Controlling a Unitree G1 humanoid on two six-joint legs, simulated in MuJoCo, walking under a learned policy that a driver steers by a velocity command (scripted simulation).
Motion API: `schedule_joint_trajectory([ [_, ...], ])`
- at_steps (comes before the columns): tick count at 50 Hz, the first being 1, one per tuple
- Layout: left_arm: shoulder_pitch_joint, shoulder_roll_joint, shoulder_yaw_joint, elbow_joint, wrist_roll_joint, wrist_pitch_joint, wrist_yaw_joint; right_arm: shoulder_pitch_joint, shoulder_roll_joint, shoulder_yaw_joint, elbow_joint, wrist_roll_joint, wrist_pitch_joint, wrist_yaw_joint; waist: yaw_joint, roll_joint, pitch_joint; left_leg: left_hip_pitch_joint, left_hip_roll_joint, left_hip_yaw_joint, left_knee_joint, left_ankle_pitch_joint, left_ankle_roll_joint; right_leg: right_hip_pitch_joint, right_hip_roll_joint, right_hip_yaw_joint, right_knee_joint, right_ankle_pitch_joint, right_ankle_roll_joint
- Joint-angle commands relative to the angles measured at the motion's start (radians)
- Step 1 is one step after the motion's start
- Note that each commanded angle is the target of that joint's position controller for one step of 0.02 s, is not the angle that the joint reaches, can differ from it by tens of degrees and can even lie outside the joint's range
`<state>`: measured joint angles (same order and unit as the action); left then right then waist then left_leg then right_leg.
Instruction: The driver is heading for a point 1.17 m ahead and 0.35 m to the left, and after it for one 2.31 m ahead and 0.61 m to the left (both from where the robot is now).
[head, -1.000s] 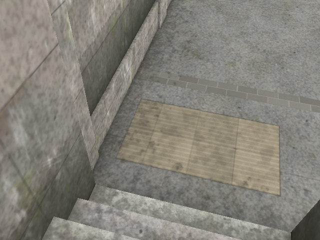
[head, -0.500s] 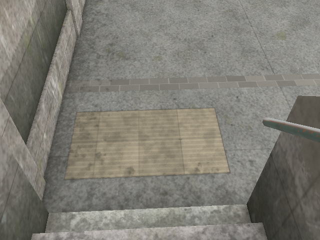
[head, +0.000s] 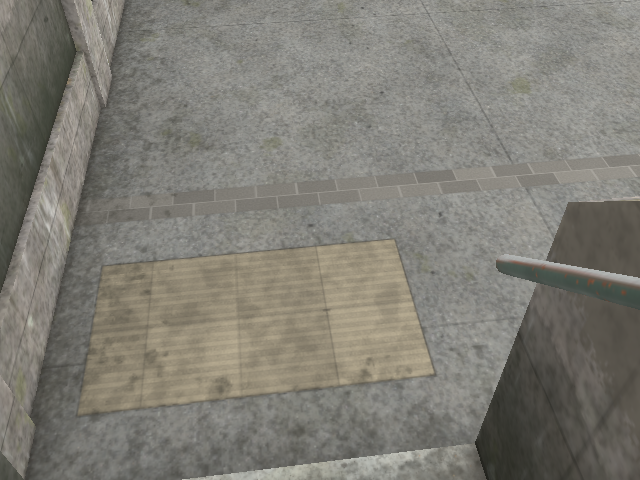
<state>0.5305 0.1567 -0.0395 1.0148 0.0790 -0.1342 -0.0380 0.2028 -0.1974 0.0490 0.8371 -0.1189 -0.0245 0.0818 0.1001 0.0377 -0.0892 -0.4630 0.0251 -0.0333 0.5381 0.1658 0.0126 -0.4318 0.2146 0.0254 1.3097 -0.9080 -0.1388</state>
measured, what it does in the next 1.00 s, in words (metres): goes down, turning left: left foot 0.21 m lower, then right foot 0.21 m lower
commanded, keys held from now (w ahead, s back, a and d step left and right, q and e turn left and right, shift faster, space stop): w+q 1.00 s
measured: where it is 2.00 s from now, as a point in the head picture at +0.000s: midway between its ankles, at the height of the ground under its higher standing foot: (292, 464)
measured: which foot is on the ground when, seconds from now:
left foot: up 0.00-0.04, down 0.06-0.52, up 0.54-1.00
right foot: down 0.00-0.08, up 0.10-0.50, down 0.52-1.00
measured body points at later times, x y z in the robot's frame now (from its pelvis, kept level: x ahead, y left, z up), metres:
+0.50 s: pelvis +0.25 +0.01 -0.23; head +0.24 +0.01 +0.22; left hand +0.37 +0.24 -0.34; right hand +0.18 -0.21 -0.37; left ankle +0.07 +0.10 -0.81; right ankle +0.37 -0.07 -0.97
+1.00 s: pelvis +0.47 +0.02 -0.41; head +0.47 +0.04 +0.04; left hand +0.22 +0.09 -0.54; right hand +0.72 -0.10 -0.53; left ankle +0.54 +0.20 -1.13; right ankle +0.35 -0.08 -1.02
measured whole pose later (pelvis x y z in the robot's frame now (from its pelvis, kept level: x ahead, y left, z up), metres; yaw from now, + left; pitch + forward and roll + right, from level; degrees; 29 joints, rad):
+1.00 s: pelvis +0.47 +0.02 -0.41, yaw +29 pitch +1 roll -3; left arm 0.64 0.14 -0.05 1.15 0.08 -0.09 0.01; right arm 0.08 -0.25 0.00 0.95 -0.08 -0.06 0.11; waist 0.11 0.03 0.00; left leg -0.53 0.08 -0.01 0.53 0.33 0.04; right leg -0.25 0.03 -0.31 1.15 -0.92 -0.09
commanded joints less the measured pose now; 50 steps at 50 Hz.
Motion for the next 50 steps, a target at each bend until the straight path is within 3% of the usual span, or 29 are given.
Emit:
schedule_joint_trajectory([
  [1, 0.025, 0.118, 0.026, -0.052, -0.033, 0.033, -0.010, -0.028, -0.085, -0.030, -0.003, 0.007, -0.018, -0.007, -0.020, -0.057, 0.209, -0.102, 0.080, -0.053, -0.351, -0.079, 0.036, 0.108, -0.267, 0.560, -0.160, 0.570, -0.180],
  [2, -0.052, 0.179, 0.072, -0.023, -0.081, 0.098, 0.053, 0.219, -0.105, -0.086, 0.078, 0.194, -0.025, -0.071, -0.058, -0.056, 0.066, 0.249, -0.016, 0.139, -0.215, 0.212, 0.047, 0.012, -0.252, 0.237, 0.073, 1.051, -0.120],
  [3, 0.013, 0.193, 0.077, -0.030, -0.081, 0.116, 0.056, 0.281, -0.126, -0.088, 0.113, 0.210, -0.015, -0.081, -0.064, -0.007, 0.045, 0.397, 0.037, 0.074, -0.373, 0.166, 0.061, -0.049, -0.196, 0.162, 0.238, 0.999, -0.095],
  [4, -0.030, 0.134, 0.018, -0.034, 0.019, 0.071, -0.076, 0.662, -0.193, -0.124, 0.214, -0.001, -0.035, -0.021, -0.314, 0.173, 0.005, 0.850, 0.097, -0.025, -0.229, 0.096, 0.181, -0.449, -0.104, 0.240, 0.693, 0.658, 0.005],
  [5, 0.036, 0.145, 0.067, -0.056, -0.004, 0.057, -0.121, 0.683, -0.306, -0.161, 0.204, -0.001, -0.031, -0.006, -0.257, 0.202, -0.005, 1.085, 0.203, -0.217, 0.053, 0.443, 0.349, -0.899, 0.021, 0.118, 0.960, 0.135, 0.070],
  [6, 0.032, 0.135, 0.058, -0.123, -0.026, 0.063, -0.123, 0.558, -0.324, -0.168, 0.183, -0.038, -0.030, 0.011, -0.210, 0.043, -0.021, 1.075, 0.286, -0.348, 0.015, 0.410, 0.414, -1.028, -0.043, 0.109, 0.910, 0.213, 0.087],
  [7, 0.036, 0.056, 0.012, -0.197, -0.015, 0.059, -0.110, 0.393, -0.261, -0.161, 0.176, -0.018, -0.035, 0.003, -0.164, 0.038, 0.044, 0.956, 0.467, -0.613, -0.081, -0.200, 0.460, -1.210, -0.203, 0.225, 0.739, 0.351, 0.116],
  [8, -0.034, 0.050, 0.000, -0.179, 0.013, 0.070, -0.069, 0.317, -0.097, -0.106, 0.205, 0.003, -0.044, 0.012, -0.111, -0.093, 0.141, 0.751, 0.413, -0.554, -0.124, -0.513, 0.405, -1.250, -0.289, 0.213, 0.686, 0.430, 0.087],
  [9, -0.056, 0.001, -0.029, -0.167, 0.036, 0.070, -0.036, 0.268, 0.056, -0.057, 0.200, -0.012, -0.063, -0.011, -0.093, -0.172, 0.186, 0.531, 0.233, -0.353, -0.064, -0.447, 0.294, -1.181, -0.353, 0.183, 0.342, 0.763, 0.085],
  [10, -0.065, -0.002, -0.039, -0.152, 0.033, 0.079, -0.038, 0.291, 0.077, -0.041, 0.220, -0.014, -0.077, -0.032, -0.077, -0.072, 0.234, 0.207, 0.122, -0.311, -0.061, -0.426, 0.292, -0.970, -0.379, 0.112, 0.230, 0.937, 0.076],
  [11, -0.130, 0.030, -0.034, -0.149, 0.016, 0.084, -0.057, 0.252, 0.079, -0.032, 0.212, 0.021, -0.095, -0.044, -0.103, -0.050, 0.251, -0.155, 0.041, -0.197, -0.064, -0.480, 0.299, -0.672, -0.361, 0.017, -0.035, 1.240, 0.076],
  [13, -0.272, 0.027, -0.048, -0.188, 0.014, 0.073, -0.096, 0.276, -0.011, -0.025, 0.222, 0.005, -0.140, -0.064, -0.117, 0.052, 0.153, -0.463, -0.031, -0.193, -0.023, -0.538, 0.290, -0.270, -0.367, -0.002, -0.021, 1.464, 0.122],
  [16, -0.294, 0.107, -0.019, -0.188, 0.044, 0.045, -0.066, 0.240, -0.095, -0.008, 0.142, 0.027, -0.158, -0.092, -0.104, -0.030, 0.079, -0.555, -0.100, -0.166, 0.143, -0.612, 0.227, 0.083, -0.288, -0.035, -0.345, 1.627, 0.125],
  [22, -0.526, 0.095, -0.029, -0.277, 0.052, 0.091, -0.062, 0.440, -0.135, -0.029, 0.164, 0.067, -0.091, -0.082, -0.274, 0.037, 0.210, 0.231, -0.006, -0.604, 0.434, -0.474, 0.306, -0.301, -0.260, 0.073, -1.051, 1.156, 0.124],
  [23, -0.353, 0.101, -0.023, -0.210, 0.085, 0.080, -0.067, 0.419, -0.160, -0.032, 0.182, 0.016, -0.085, -0.052, -0.195, 0.097, 0.165, 0.079, 0.006, -0.650, 0.551, -0.322, 0.306, -0.090, -0.244, 0.048, -0.723, 1.227, 0.117],
  [24, -0.320, 0.138, -0.003, -0.191, 0.053, 0.073, -0.046, 0.386, -0.091, -0.031, 0.132, 0.079, -0.084, -0.047, -0.205, -0.087, 0.178, 0.200, -0.058, -0.544, 0.699, -0.491, 0.245, -0.079, -0.300, 0.116, -1.199, 1.142, 0.094],
  [26, 0.148, 0.219, 0.056, -0.035, -0.002, 0.040, -0.027, 0.384, -0.067, -0.018, 0.145, 0.044, -0.043, 0.034, -0.024, -0.066, 0.030, -0.328, -0.183, -0.360, 1.107, -0.411, 0.119, 0.833, -0.398, 0.014, -1.141, 1.434, 0.015],
  [27, 0.256, 0.313, 0.091, -0.049, -0.017, 0.039, -0.042, 0.525, 0.003, -0.022, 0.152, 0.088, -0.055, 0.060, -0.033, -0.318, -0.185, -0.771, -0.269, -0.164, 1.615, -0.992, 0.053, 1.292, -0.583, 0.064, -0.633, 2.074, -0.178],
  [28, 0.197, 0.377, 0.114, -0.067, -0.006, 0.045, -0.054, 0.530, -0.040, -0.035, 0.072, 0.119, -0.060, 0.056, -0.045, -0.211, -0.208, -0.912, -0.219, -0.125, 1.726, -0.915, 0.056, 1.229, -0.674, 0.133, -0.569, 2.154, -0.242],
  [29, 0.077, 0.336, 0.124, -0.100, 0.031, 0.062, -0.046, 0.394, -0.053, -0.028, 0.000, 0.099, -0.054, 0.035, 0.004, -0.136, -0.170, -1.051, -0.140, -0.129, 1.573, -0.848, 0.029, 1.135, -0.734, 0.301, -0.692, 1.623, -0.280],
  [31, -0.004, 0.163, 0.081, -0.058, 0.049, 0.080, -0.047, 0.372, -0.041, -0.015, 0.072, 0.088, -0.045, 0.008, -0.077, 0.031, 0.126, -0.936, 0.012, -0.171, 1.452, -0.532, 0.052, 0.537, -0.643, 0.228, -0.859, 0.976, -0.187],
  [32, -0.054, -0.012, 0.030, -0.059, 0.053, 0.057, -0.022, 0.380, -0.009, -0.008, 0.096, 0.064, -0.040, 0.007, -0.152, 0.056, 0.223, -0.782, 0.109, -0.161, 1.090, -0.219, 0.075, 0.230, -0.542, 0.089, -0.886, 0.967, -0.112],
  [34, -0.083, -0.001, 0.019, -0.030, 0.016, 0.010, 0.021, 0.234, -0.034, -0.032, 0.069, 0.052, -0.041, 0.041, -0.121, -0.061, 0.268, -0.462, 0.088, 0.005, 0.747, 0.117, 0.079, -0.165, -0.393, -0.096, -0.891, 0.944, -0.016],
  [36, -0.117, 0.072, 0.017, -0.024, 0.060, -0.016, 0.024, 0.217, 0.000, -0.039, 0.093, 0.048, -0.060, 0.082, -0.154, -0.148, 0.191, -0.109, 0.045, 0.068, 0.820, 0.296, 0.060, -0.435, -0.376, -0.120, -0.868, 0.895, 0.014],
  [39, -0.060, 0.105, 0.016, 0.000, 0.017, -0.040, 0.048, 0.111, -0.081, -0.062, 0.089, 0.041, -0.077, 0.038, -0.117, -0.102, 0.165, -0.250, 0.047, -0.058, 0.373, 0.517, 0.070, -0.129, -0.400, -0.075, -0.722, 0.782, 0.042],
  [41, -0.010, 0.102, 0.004, 0.017, 0.017, -0.018, 0.039, 0.065, -0.095, -0.071, 0.106, 0.032, -0.074, 0.017, -0.118, -0.151, 0.165, -0.226, 0.001, 0.007, 0.378, 0.447, 0.050, -0.078, -0.432, -0.015, -0.650, 0.732, 0.032],
  [45, 0.255, 0.098, 0.004, 0.126, 0.004, 0.024, 0.049, -0.189, -0.064, -0.054, 0.042, 0.046, -0.059, 0.023, 0.011, -0.077, 0.265, -0.547, 0.051, -0.033, 0.093, 0.222, 0.025, 0.336, -0.532, 0.173, -0.548, 0.821, -0.026],
  [47, 0.305, 0.063, 0.003, 0.157, -0.003, 0.038, 0.056, -0.282, -0.053, -0.045, 0.022, 0.048, -0.055, 0.032, 0.048, -0.031, 0.265, -0.473, 0.058, 0.028, -0.019, 0.201, 0.021, 0.351, -0.511, 0.153, -0.499, 0.833, -0.038],
  [50, 0.222, 0.108, 0.016, 0.156, -0.002, 0.057, 0.044, -0.261, -0.054, -0.044, 0.044, 0.027, -0.042, 0.037, 0.010, -0.052, 0.264, -0.196, 0.057, 0.057, -0.098, 0.074, 0.041, 0.247, -0.531, 0.139, -0.459, 0.858, -0.036],
])
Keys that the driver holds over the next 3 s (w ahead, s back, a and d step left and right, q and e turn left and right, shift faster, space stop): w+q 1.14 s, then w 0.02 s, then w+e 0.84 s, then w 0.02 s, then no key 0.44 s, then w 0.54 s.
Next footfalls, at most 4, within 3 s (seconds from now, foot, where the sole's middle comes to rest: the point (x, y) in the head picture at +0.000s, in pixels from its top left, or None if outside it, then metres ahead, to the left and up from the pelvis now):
0.06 left None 0.11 0.10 -0.85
0.52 right None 0.38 -0.07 -1.06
1.12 left None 0.54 0.19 -1.27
1.48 right None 0.83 0.09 -1.48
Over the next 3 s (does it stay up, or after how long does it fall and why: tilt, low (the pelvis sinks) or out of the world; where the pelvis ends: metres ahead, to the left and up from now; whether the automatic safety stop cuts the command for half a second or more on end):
stays up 1.38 0.27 -0.91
